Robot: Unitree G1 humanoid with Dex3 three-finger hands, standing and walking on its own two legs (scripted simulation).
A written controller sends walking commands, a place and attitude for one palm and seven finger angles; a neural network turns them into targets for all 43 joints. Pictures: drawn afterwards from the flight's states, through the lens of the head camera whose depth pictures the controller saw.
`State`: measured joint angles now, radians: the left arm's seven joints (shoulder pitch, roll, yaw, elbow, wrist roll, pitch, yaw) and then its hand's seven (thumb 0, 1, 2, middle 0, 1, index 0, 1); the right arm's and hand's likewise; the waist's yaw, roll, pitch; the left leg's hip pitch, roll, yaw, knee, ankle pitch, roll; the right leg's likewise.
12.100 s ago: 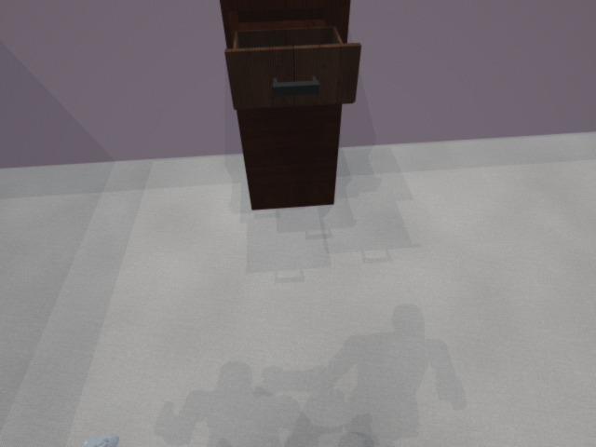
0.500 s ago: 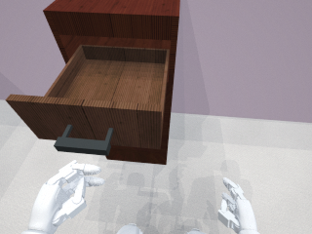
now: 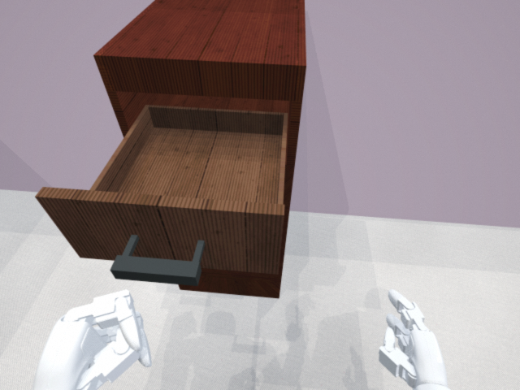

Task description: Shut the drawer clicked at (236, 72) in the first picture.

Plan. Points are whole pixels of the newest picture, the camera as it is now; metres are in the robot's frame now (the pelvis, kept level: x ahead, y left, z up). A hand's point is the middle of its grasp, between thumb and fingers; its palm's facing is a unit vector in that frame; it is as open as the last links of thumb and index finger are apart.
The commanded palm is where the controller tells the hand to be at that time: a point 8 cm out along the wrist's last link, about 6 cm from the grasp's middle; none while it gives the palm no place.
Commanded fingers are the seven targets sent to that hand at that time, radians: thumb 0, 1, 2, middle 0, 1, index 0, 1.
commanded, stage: raise the hand and make a fist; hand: left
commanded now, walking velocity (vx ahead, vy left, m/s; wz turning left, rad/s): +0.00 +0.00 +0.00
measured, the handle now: (161, 257) +0.29 +0.18 +0.07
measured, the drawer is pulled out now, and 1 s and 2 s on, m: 0.30 0.30 0.30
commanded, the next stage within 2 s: bring the fist close to the handle in 0.74 s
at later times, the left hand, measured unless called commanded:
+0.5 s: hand (123, 341) +0.14 +0.15 +0.16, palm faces +0.05 -0.99 -0.11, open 3.3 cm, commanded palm +0.07 +0.20 +0.17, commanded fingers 0.00 0.90 0.90 -1.40 -1.60 -1.40 -1.60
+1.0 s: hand (130, 344) +0.14 +0.15 +0.15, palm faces +0.06 -0.99 -0.10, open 3.3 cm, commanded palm +0.09 +0.20 +0.15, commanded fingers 0.00 0.90 0.90 -1.40 -1.60 -1.40 -1.60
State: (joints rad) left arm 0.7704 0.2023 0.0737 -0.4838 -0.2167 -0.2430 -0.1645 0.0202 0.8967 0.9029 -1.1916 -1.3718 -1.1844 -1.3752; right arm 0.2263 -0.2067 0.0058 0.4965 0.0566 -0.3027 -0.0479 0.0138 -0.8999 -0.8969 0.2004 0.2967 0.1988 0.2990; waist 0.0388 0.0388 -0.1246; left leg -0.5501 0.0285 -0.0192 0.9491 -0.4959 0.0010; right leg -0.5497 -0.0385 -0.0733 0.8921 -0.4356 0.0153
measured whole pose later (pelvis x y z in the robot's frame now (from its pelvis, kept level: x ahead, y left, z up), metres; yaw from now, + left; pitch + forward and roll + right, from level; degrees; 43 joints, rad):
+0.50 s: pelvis +0.01 -0.01 +0.02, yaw +0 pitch +1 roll -1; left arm 0.81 0.23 0.13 -0.64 -0.25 -0.07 -0.19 0.02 0.89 0.90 -1.40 -1.60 -1.39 -1.60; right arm 0.24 -0.20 0.06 0.54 0.08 -0.36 -0.06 0.01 -0.90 -0.90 0.20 0.30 0.20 0.30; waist 0.07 0.06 -0.11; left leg -0.36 0.04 -0.02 0.80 -0.45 -0.01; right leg -0.37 -0.03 -0.08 0.75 -0.40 0.01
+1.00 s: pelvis +0.00 -0.02 +0.02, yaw +0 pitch +0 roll -1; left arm 0.73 0.22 0.14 -0.49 -0.27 -0.14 -0.23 0.02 0.89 0.90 -1.40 -1.60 -1.40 -1.60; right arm 0.24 -0.22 0.04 0.59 0.07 -0.43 -0.08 0.01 -0.90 -0.90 0.20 0.30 0.20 0.30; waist 0.07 0.07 -0.08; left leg -0.35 0.05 -0.03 0.77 -0.42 -0.03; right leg -0.36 -0.01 -0.09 0.73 -0.38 -0.01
